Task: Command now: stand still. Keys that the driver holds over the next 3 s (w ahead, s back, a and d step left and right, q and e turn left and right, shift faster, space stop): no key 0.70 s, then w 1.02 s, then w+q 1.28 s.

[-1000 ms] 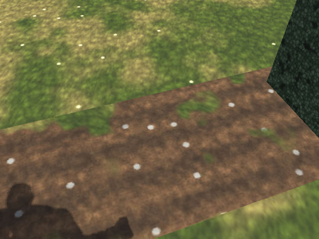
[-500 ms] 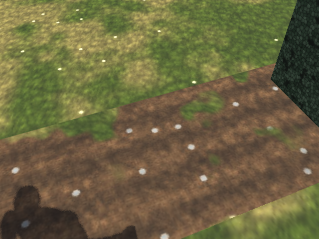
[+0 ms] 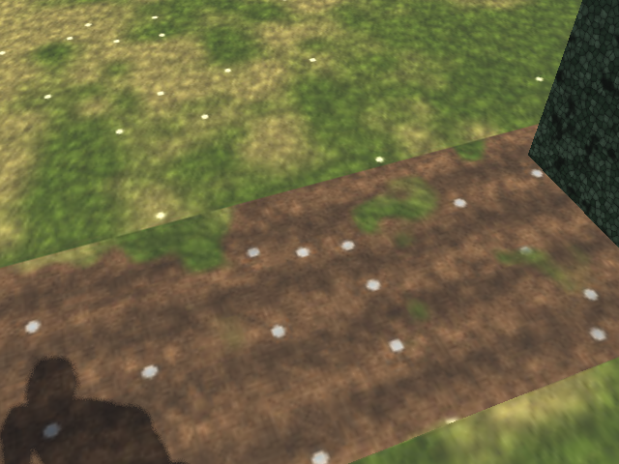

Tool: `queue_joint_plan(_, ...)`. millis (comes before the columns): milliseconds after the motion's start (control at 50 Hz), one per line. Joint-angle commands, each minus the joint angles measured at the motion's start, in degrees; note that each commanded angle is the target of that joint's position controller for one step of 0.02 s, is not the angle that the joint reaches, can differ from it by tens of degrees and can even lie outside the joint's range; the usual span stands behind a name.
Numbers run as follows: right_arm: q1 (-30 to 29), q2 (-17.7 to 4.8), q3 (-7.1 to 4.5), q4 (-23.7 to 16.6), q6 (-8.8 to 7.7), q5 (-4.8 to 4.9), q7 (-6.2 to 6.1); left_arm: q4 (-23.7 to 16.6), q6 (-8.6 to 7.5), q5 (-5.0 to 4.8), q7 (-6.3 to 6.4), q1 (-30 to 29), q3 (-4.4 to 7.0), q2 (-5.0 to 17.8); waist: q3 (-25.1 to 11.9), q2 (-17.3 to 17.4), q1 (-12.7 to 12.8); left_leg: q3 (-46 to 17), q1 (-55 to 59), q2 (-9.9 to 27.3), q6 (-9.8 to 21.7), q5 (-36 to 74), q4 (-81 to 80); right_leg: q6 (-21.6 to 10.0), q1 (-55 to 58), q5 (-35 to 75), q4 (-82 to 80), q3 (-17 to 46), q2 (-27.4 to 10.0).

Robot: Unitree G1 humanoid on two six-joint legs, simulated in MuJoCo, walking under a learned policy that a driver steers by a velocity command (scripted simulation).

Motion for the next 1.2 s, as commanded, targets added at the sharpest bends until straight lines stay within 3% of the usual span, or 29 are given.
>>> queue_joint_plan(20,0.7,-5.2,-1.04,-1.7,-0.58,0.09,-0.23,-0.3,-0.36,0.02,0.20,3.9,0.70,4.8,1.4,-0.3,0.0,-2.6,3.8,2.9,0.2,5.8,-5.7,-0.5,-7.0,8.1,-5.7,-0.9,-0.6)
queue_joint_plan(700,3.2,-3.7,-0.07,5.9,-0.16,0.47,-0.53,0.8,-0.86,0.06,0.64,11.2,0.29,2.2,2.4,-0.5,-0.4,-2.2,3.4,2.4,0.4,6.9,-6.0,-0.3,-7.6,9.0,-6.3,-2.4,-0.3)
queue_joint_plan(720,3.9,-3.5,-0.05,6.5,-0.04,0.40,-0.63,1.2,-0.77,0.08,0.71,12.1,0.20,1.6,1.4,-0.1,-0.3,-1.9,3.6,2.0,0.6,0.8,-6.5,-0.6,-7.3,4.4,-6.0,-3.3,0.5)
queue_joint_plan(760,4.1,-5.3,-0.71,6.5,0.26,1.06,-1.06,0.4,-0.64,-0.51,1.09,12.2,0.52,2.1,2.8,1.5,-0.4,-2.7,0.7,1.5,2.2,-20.1,-6.9,-2.5,-9.9,-10.3,-2.3,-5.6,2.5)
queue_joint_plan(800,6.2,-6.5,-1.00,6.6,-0.47,1.64,-1.05,-1.5,-1.51,-0.79,1.14,10.9,0.38,1.6,6.1,4.2,-1.3,-9.8,-1.8,5.8,5.6,-33.6,-10.2,-4.4,-16.3,-18.1,2.7,-5.8,2.0)
queue_joint_plan(840,10.0,-8.6,-1.68,7.4,-1.88,1.93,-0.55,-3.2,-3.50,-1.18,0.43,9.0,-0.21,-0.6,6.7,9.0,-2.4,-24.0,0.1,14.5,11.0,-38.0,-16.7,-4.6,-20.7,-10.6,11.3,-8.2,1.5)
queue_joint_plan(860,10.2,-9.6,-1.98,7.2,-2.24,1.67,-0.42,-4.1,-4.22,-1.20,-0.05,7.6,-0.12,-0.1,7.1,8.7,-2.4,-29.8,-3.4,17.8,13.5,-37.7,-19.3,-5.1,-19.1,-7.7,14.6,-7.8,0.2)
queue_joint_plan(880,7.4,-9.9,-1.93,6.2,-2.54,1.29,-0.33,-4.3,-4.77,-1.35,-0.53,7.9,0.00,0.1,7.1,8.2,-0.9,-30.5,-7.2,18.7,13.8,-35.8,-20.0,-6.0,-16.4,-7.7,15.6,-7.2,-0.9)
queue_joint_plan(900,3.0,-9.7,-1.73,4.7,-2.60,1.45,-0.12,-3.7,-5.13,-1.46,-0.84,10.7,0.00,-0.5,6.7,8.4,1.6,-26.9,-11.6,17.4,12.4,-33.0,-19.4,-7.2,-10.6,-8.2,10.9,-7.5,-1.3)
queue_joint_plan(920,-2.8,-9.0,-1.44,2.8,-2.27,2.16,0.06,-1.8,-5.38,-1.48,-0.87,16.4,0.08,-1.0,6.3,8.2,5.3,-18.8,-19.0,13.3,9.0,-29.0,-16.9,-8.4,0.9,-6.1,0.8,-8.6,-0.7)
queue_joint_plan(940,-6.4,-7.2,-1.03,1.5,-2.14,2.35,0.08,0.9,-5.37,-0.92,-0.69,23.3,0.80,0.4,5.8,4.3,8.0,-10.0,-25.6,7.3,5.0,-22.0,-7.0,-8.2,10.3,-3.5,-5.1,-5.3,-1.2)
queue_joint_plan(960,-7.0,-2.7,0.05,0.7,-2.72,2.53,0.48,2.4,-5.48,-0.62,-0.55,29.7,2.27,5.7,2.1,-11.2,8.7,1.3,-30.5,1.1,0.9,-12.9,16.3,-10.7,15.4,-11.1,-13.8,13.1,-12.7)
queue_joint_plan(980,-8.1,-3.1,0.10,-1.5,-4.02,3.11,0.38,1.0,-6.12,0.32,-1.60,29.7,2.89,10.8,4.5,-17.7,7.9,0.4,-38.3,-0.4,1.5,-15.8,26.3,-16.6,12.6,-15.7,-20.8,32.5,-22.3)
queue_joint_plan(1000,-7.7,-4.6,-0.09,-1.1,-4.92,3.62,0.51,-0.5,-6.84,0.92,-1.70,25.1,2.00,8.2,7.5,-11.2,5.4,-3.0,-41.6,2.7,2.7,-12.7,33.3,-17.8,10.7,-14.8,-20.4,32.7,-22.9)
queue_joint_plan(1020,-4.9,-4.7,-0.02,0.1,-5.37,3.32,0.85,-1.4,-7.16,0.38,-1.90,22.1,1.07,5.7,8.0,-7.8,3.4,-3.7,-43.8,4.4,3.3,-7.1,36.2,-16.3,11.8,-10.5,-19.0,26.6,-20.6)
queue_joint_plan(1040,-3.5,-4.9,-0.16,1.3,-5.61,2.31,1.09,-2.1,-7.06,-0.11,-2.34,20.3,0.60,4.9,6.4,-6.0,2.7,-2.9,-43.1,5.5,3.6,-2.9,36.1,-14.3,12.3,-5.2,-18.6,20.8,-18.2)
queue_joint_plan(1060,-4.0,-5.8,-0.50,1.4,-5.85,1.42,1.34,-2.7,-6.77,-0.22,-2.55,19.0,0.17,4.3,5.7,-5.6,2.3,-2.4,-41.7,6.7,3.5,0.8,33.7,-12.6,12.2,2.7,-18.7,15.8,-16.4)
queue_joint_plan(1100,-6.5,-4.9,-0.36,0.9,-5.70,0.91,2.08,-2.7,-5.83,0.18,-2.19,20.0,-0.66,2.6,4.1,-6.7,2.9,0.1,-36.9,6.8,2.0,6.2,27.8,-10.8,10.7,16.5,-18.6,7.4,-12.9)
queue_joint_plan(1160,-14.3,-2.0,1.11,-2.4,-5.35,1.26,2.64,-3.0,-4.94,0.33,-0.92,20.8,-0.86,4.5,5.3,-5.9,4.1,2.7,-32.1,5.4,0.4,11.9,16.6,-10.4,6.7,24.1,-19.1,2.2,-11.2)
queue_joint_plan(1200,-19.9,-2.6,1.40,-4.8,-5.45,1.48,3.14,-3.8,-5.05,0.17,-0.69,19.3,-0.64,6.7,6.7,-5.5,4.8,4.3,-25.7,3.0,0.3,15.5,8.7,-9.9,1.6,23.8,-20.6,0.0,-9.9)
Next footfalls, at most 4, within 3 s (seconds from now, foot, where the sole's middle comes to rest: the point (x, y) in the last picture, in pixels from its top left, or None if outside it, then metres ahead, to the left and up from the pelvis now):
1.36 left None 0.35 0.09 -0.77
2.06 right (426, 381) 0.80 -0.27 -0.94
2.56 left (309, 311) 1.03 0.04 -0.94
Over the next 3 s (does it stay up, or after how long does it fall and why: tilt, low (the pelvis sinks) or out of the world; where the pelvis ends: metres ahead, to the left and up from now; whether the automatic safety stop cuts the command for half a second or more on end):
stays up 1.11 0.01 -0.16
